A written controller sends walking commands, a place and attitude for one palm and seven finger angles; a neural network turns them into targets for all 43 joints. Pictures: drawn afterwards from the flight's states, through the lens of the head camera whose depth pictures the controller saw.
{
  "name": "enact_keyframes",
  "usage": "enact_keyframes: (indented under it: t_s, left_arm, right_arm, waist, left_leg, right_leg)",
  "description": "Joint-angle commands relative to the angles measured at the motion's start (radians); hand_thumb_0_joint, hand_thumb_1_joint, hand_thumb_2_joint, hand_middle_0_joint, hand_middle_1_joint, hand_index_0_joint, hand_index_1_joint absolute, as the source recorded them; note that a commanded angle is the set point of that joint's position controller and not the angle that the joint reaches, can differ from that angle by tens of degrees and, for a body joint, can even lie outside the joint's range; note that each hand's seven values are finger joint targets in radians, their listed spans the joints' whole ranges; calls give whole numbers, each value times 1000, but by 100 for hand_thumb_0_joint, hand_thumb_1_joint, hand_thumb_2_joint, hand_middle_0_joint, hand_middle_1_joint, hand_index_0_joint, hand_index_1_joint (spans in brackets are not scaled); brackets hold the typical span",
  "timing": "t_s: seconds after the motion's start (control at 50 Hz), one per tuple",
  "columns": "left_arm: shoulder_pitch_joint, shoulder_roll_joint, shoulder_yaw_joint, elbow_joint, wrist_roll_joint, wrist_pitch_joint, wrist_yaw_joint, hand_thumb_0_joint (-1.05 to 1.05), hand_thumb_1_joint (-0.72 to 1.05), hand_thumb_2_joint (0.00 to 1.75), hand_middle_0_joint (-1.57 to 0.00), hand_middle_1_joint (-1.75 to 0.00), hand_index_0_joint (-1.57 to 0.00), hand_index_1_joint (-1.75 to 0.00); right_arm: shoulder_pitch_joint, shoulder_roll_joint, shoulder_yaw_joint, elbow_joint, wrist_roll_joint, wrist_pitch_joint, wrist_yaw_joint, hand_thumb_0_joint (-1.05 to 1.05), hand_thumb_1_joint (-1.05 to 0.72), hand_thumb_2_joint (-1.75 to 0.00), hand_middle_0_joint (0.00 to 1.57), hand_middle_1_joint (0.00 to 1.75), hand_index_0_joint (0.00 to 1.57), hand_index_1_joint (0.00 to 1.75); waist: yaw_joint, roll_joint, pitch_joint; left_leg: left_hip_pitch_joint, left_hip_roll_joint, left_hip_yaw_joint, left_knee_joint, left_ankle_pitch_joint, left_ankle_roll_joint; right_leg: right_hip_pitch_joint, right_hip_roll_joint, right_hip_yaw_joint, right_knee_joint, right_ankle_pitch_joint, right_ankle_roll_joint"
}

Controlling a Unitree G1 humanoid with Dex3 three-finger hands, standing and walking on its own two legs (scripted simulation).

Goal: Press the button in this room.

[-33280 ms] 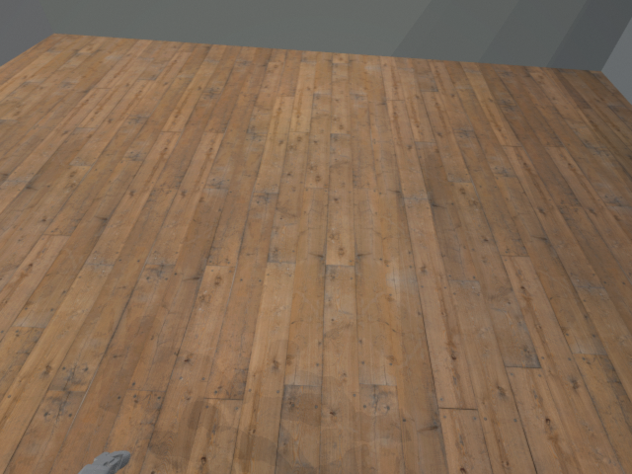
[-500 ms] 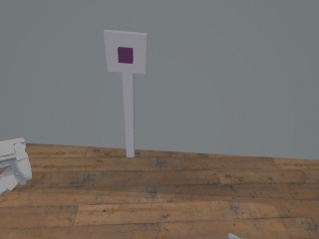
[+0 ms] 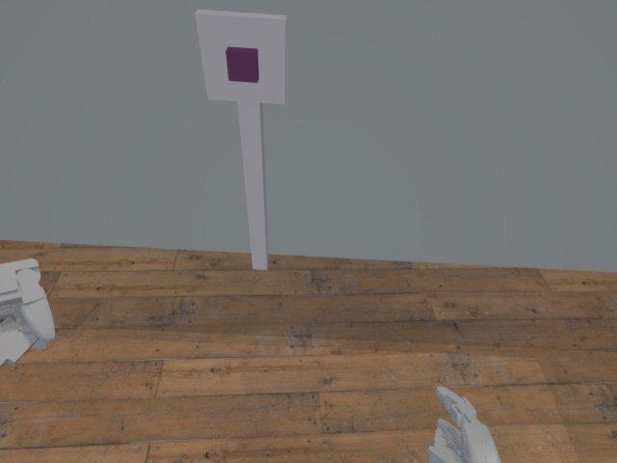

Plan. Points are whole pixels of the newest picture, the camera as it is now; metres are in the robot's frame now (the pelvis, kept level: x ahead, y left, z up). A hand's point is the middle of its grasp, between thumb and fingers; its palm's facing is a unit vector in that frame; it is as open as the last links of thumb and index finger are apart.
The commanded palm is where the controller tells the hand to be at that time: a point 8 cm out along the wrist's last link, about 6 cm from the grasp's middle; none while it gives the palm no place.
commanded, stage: let the arm hang, fingers relaxed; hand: left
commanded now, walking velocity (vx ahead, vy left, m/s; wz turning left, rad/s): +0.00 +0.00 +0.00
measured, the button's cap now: (243, 64) +0.94 +0.19 +0.09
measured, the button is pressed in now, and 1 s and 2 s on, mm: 0 0 0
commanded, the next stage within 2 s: stand and wait in 1.16 s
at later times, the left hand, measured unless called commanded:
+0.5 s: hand out of the picture +0.03 +0.20 -0.16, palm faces +0.07 -0.97 -0.25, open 4.2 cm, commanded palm none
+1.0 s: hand out of the picture -0.01 +0.17 -0.17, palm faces +0.07 -0.99 -0.16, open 7.3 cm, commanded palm none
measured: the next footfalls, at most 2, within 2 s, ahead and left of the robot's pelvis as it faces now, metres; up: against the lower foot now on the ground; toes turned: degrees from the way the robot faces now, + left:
right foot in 0.04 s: +0.08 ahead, -0.10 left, +0.00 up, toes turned -5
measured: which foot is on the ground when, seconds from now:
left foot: down 0.00-1.00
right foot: up 0.00-0.02, down 0.04-1.00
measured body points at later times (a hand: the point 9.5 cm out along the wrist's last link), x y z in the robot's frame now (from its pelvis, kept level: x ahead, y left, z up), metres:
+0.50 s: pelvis +0.00 -0.01 +0.00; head +0.01 +0.00 +0.45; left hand +0.02 +0.25 -0.14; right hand +0.03 -0.25 -0.14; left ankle +0.00 +0.13 -0.73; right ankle +0.04 -0.10 -0.73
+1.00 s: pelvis -0.01 +0.01 +0.01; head -0.01 +0.01 +0.46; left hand -0.02 +0.22 -0.16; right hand -0.04 -0.18 -0.16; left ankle +0.01 +0.13 -0.73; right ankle +0.04 -0.10 -0.73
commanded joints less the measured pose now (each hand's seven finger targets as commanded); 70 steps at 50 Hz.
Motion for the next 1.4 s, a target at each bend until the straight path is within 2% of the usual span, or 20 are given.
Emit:
enact_keyframes:
  t_s: [0.0,0.02,0.04,0.06,0.08,0.1,0.14,0.18,0.2,0.22,0.24,0.26,0.28,0.3,0.36,0.42,0.56,0.64,0.98,1.38]
  left_arm:
    - [33,121,77,-156,-3,-39,9,0,90,90,-130,-150,-130,-150]
    - [9,136,83,-159,-7,-34,10,0,90,90,-130,-150,-130,-150]
    - [-68,-38,-276,641,94,139,-123,0,90,90,-130,-150,-130,-150]
    - [-104,-22,-274,680,70,193,-144,0,90,90,-126,-146,-126,-146]
    - [-125,-51,-283,674,65,206,-143,0,90,90,-123,-142,-123,-142]
    - [-165,-79,-293,714,61,206,-139,0,90,90,-119,-138,-119,-138]
    - [-200,-74,-310,816,61,207,-135,0,90,90,-112,-130,-112,-130]
    - [-227,-65,-327,939,58,208,-137,0,90,90,-104,-122,-104,-122]
    - [-253,-62,-335,1001,53,212,-136,0,90,90,-101,-118,-101,-118]
    - [-249,-74,-343,1054,45,213,-138,0,90,90,-97,-114,-97,-114]
    - [-252,-87,-350,1106,41,214,-138,0,90,90,-93,-110,-93,-110]
    - [-269,-85,-356,1158,42,215,-136,0,90,90,-90,-106,-90,-106]
    - [-283,-75,-356,1219,39,217,-136,0,90,90,-86,-102,-86,-102]
    - [-286,-66,-359,1267,36,219,-136,0,90,90,-82,-98,-82,-98]
    - [-262,-105,-355,1379,34,215,-131,0,90,90,-71,-86,-71,-86]
    - [-296,-96,-368,1461,33,212,-134,0,90,90,-60,-74,-60,-74]
    - [-307,-105,-381,1599,29,213,-132,0,90,90,-35,-46,-35,-46]
    - [-288,-123,-383,1647,29,213,-127,0,90,90,-20,-30,-20,-30]
    - [-233,-195,-373,1712,34,216,-117,0,90,90,-20,-30,-20,-30]
    - [-259,-166,-365,1712,35,202,-117,0,90,90,-20,-30,-20,-30]
  right_arm:
    - [-106,-163,-65,-141,0,-10,-12,0,-90,-90,20,30,20,30]
    - [-109,-157,-67,-147,2,-1,-13,0,-90,-90,20,30,20,30]
    - [-99,-221,-93,60,0,0,72,0,-90,-90,20,30,20,30]
    - [-23,-152,-84,60,15,69,72,0,-90,-90,20,30,20,30]
    - [5,-160,-84,61,8,99,66,0,-90,-90,20,30,20,30]
    - [15,-156,-79,72,-1,117,67,0,-90,-90,20,30,20,30]
    - [16,-155,-71,59,-18,138,72,0,-90,-90,20,30,20,30]
    - [12,-158,-75,82,-25,150,67,0,-90,-90,20,30,20,30]
    - [25,-165,-76,103,-23,153,65,0,-90,-90,20,30,20,30]
    - [38,-175,-73,126,-28,146,58,0,-90,-90,20,30,20,30]
    - [20,-186,-68,146,-31,140,50,0,-90,-90,20,30,20,30]
    - [-3,-179,-61,167,-30,143,47,0,-90,-90,20,30,20,30]
    - [-5,-164,-54,194,-27,142,45,0,-90,-90,20,30,20,30]
    - [-4,-160,-48,211,-24,145,41,0,-90,-90,20,30,20,30]
    - [16,-129,-50,260,-27,151,31,0,-90,-90,20,30,20,30]
    - [64,-131,-51,310,-21,155,28,0,-90,-90,20,30,20,30]
    - [125,-123,-49,408,-18,161,26,0,-90,-90,20,30,20,30]
    - [150,-104,-46,450,-19,160,24,0,-90,-90,20,30,20,30]
    - [207,-34,-53,510,-20,152,13,0,-90,-90,20,30,20,30]
    - [168,-84,-70,504,-14,140,10,0,-90,-90,20,30,20,30]
  waist:
    - [12,75,-17]
    - [4,-55,1]
    - [-10,-101,-27]
    - [-22,-104,-116]
    - [-25,-148,-67]
    - [-15,-222,-51]
    - [-3,-278,-25]
    - [0,-288,-35]
    - [-6,-231,-46]
    - [0,-133,-69]
    - [15,-29,-80]
    - [25,34,-82]
    - [23,159,-63]
    - [26,210,-29]
    - [36,248,-38]
    - [24,112,-32]
    - [15,3,78]
    - [17,9,89]
    - [23,59,121]
    - [17,55,93]
  left_leg:
    - [-209,76,-45,-77,-217,57]
    - [-218,6,-24,72,-227,31]
    - [-255,7,-16,280,-195,-5]
    - [-107,18,-66,274,-302,-15]
    - [-92,16,-58,293,-278,-12]
    - [-131,6,-45,297,-247,-6]
    - [-159,-33,-24,212,-238,12]
    - [-92,-47,-30,96,-145,18]
    - [-34,-30,-51,33,17,24]
    - [36,11,-95,4,207,41]
    - [55,54,-122,-11,304,51]
    - [26,63,-114,-39,243,49]
    - [-1,49,-100,-65,201,42]
    - [-27,55,-109,-91,177,40]
    - [-35,45,-88,-121,62,33]
    - [6,47,-77,-134,30,27]
    - [36,43,-67,-185,-15,31]
    - [35,39,-61,-200,-38,34]
    - [-22,37,-70,-233,-107,41]
    - [29,54,-80,-226,-17,45]
  right_leg:
    - [247,-44,88,-299,49,-20]
    - [173,-149,279,-409,-35,-74]
    - [61,-369,304,-288,447,-136]
    - [-27,-352,311,-294,336,-169]
    - [-89,-301,272,-317,135,-153]
    - [-65,-275,235,-300,123,-153]
    - [58,-243,174,-256,379,-154]
    - [122,-213,141,-216,587,-123]
    - [111,-195,121,-193,550,-96]
    - [88,-166,111,-167,513,-63]
    - [97,-134,98,-172,472,-36]
    - [125,-123,103,-211,379,-27]
    - [151,-121,101,-220,320,-32]
    - [164,-105,96,-230,274,-35]
    - [215,-108,97,-295,243,-51]
    - [207,-121,97,-349,207,-57]
    - [125,-118,102,-422,77,-53]
    - [117,-115,102,-424,53,-49]
    - [112,-99,84,-381,67,-42]
    - [128,-104,79,-361,167,-45]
